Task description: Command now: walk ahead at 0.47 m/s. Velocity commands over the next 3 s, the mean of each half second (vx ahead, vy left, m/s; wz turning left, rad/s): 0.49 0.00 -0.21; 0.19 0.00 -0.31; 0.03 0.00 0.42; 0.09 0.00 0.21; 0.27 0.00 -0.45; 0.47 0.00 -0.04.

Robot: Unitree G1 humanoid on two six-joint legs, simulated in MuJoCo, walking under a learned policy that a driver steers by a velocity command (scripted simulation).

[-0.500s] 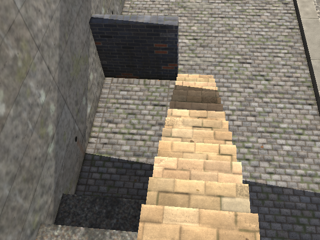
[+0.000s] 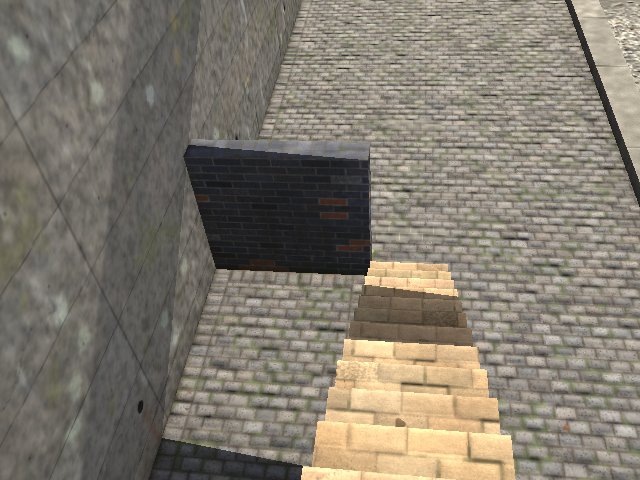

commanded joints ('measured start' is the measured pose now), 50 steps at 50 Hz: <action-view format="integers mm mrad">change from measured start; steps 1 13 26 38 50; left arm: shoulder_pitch -127 -129 -458 87 -361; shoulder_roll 197 152 118 291 216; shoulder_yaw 26 -16 33 60 -15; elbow -84 -154 -260 -292 -321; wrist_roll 32 -19 5 25 89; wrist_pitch -5 79 139 152 93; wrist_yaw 47 -18 -37 -89 -83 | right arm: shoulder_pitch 327 601 419 242 67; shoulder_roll -94 -35 -21 -210 -189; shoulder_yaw -42 -9 -6 -52 -139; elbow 104 140 54 -121 -129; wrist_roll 53 -87 -82 23 -18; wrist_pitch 9 78 18 8 151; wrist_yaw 1 64 -12 -78 -60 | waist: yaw -153 -129 -230 98 -24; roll -236 55 -23 -516 -221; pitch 109 -127 180 -378 -31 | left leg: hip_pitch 234 822 368 -659 -215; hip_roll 102 306 187 20 17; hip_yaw -110 -170 82 99 -208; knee -179 -701 -676 912 -201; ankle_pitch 426 772 383 -744 204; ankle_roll -20 89 51 -43 6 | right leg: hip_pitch -462 -867 -180 1276 329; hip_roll -294 -160 -194 -541 -514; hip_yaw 466 -56 -56 153 162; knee -181 910 -311 -150 -332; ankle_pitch -46 28 821 2155 999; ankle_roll -69 -74 -1 -194 -138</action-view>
